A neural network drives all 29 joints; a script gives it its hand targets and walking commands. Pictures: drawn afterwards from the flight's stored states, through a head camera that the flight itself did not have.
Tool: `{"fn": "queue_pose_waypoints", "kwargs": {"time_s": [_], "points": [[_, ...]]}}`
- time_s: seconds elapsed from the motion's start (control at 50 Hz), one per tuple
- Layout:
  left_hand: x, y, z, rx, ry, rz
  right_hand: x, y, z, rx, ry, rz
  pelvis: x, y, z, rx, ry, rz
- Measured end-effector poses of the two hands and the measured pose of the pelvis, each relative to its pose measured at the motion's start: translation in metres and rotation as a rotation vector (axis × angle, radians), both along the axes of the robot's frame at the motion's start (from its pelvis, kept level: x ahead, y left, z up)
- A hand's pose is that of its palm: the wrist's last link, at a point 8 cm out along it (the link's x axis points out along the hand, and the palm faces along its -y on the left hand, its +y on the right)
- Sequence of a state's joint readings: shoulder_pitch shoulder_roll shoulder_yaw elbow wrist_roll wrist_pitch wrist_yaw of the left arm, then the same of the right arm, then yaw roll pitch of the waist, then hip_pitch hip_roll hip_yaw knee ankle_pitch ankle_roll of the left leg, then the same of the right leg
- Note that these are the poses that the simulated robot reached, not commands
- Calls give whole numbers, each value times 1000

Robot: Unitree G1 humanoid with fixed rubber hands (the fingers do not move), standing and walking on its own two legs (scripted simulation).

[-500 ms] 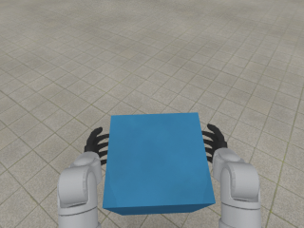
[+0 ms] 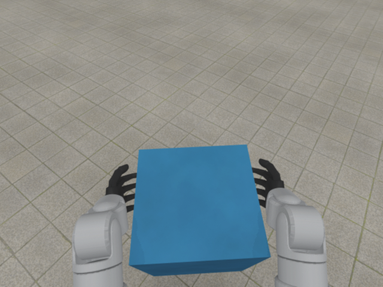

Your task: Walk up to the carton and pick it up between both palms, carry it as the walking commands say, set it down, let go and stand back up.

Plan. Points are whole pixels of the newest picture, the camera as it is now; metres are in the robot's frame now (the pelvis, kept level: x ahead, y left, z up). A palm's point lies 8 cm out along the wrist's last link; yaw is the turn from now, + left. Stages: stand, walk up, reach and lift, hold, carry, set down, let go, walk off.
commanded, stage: carry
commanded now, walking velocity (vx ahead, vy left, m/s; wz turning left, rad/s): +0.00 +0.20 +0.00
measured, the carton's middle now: (195, 216) +0.27 +0.01 +0.00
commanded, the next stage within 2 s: none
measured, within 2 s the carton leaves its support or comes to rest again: neither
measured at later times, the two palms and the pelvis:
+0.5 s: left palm (32, 228) +0.21 +0.29 +0.07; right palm (204, 220) +0.23 +0.00 +0.08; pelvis -0.05 +0.14 +0.00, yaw +0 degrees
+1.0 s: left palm out of the picture +0.17 +0.41 +0.09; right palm (132, 251) +0.17 +0.11 +0.09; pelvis -0.10 +0.26 +0.00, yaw +1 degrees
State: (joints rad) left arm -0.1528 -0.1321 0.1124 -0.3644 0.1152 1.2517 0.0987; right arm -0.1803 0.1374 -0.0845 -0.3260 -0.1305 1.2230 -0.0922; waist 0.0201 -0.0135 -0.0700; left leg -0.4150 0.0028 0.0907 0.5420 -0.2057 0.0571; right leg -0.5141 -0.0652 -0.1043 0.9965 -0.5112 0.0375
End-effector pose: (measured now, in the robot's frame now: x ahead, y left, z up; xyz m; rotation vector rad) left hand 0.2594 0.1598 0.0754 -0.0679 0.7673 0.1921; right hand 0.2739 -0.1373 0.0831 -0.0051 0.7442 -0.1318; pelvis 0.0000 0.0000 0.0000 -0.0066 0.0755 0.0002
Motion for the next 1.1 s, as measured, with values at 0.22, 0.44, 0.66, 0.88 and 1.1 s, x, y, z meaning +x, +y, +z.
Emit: {"fn": "queue_pose_waypoints", "kwargs": {"time_s": [0.22, 0.44, 0.66, 0.88, 1.1], "points": [[-18, 25, 11, 65, 4, -59, -33, 25, -5, 56, 2, -52, -21, 42, 4, 25, -13, 4], [-34, 110, 5, 15, -44, -30, -42, 110, 5, 11, -46, -32, -42, 119, -4, 42, -7, 16], [-66, 163, 6, 25, -24, -8, -69, 163, -1, 22, -26, -9, -68, 167, -3, 10, 5, -5], [-86, 197, 16, 64, -4, -61, -100, 197, 2, 57, -10, -57, -90, 216, 8, 42, -8, 7], [-115, 293, -3, 3, 3, -1, -114, 293, -1, -6, -3, 2, -114, 293, -1, 14, -9, 10]]}}
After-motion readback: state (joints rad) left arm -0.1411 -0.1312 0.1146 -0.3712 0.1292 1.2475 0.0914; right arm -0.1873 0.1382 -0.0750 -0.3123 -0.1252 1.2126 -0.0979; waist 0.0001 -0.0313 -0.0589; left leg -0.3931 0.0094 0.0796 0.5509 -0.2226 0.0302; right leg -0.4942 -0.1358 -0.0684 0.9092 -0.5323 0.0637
